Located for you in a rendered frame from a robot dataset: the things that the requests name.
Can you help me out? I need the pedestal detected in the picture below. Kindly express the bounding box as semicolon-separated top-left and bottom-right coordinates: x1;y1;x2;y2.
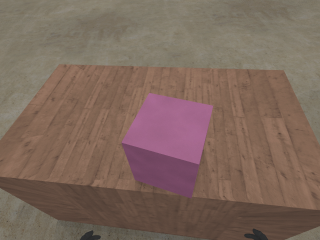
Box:
0;64;320;240

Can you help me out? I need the right robot hand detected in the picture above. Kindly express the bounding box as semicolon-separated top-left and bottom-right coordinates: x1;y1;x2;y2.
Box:
244;228;268;240

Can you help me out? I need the carton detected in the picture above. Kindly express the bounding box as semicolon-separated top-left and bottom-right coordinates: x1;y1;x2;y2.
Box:
121;93;213;198

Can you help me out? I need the left robot hand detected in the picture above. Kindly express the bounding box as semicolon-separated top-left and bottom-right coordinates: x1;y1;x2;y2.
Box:
80;230;101;240

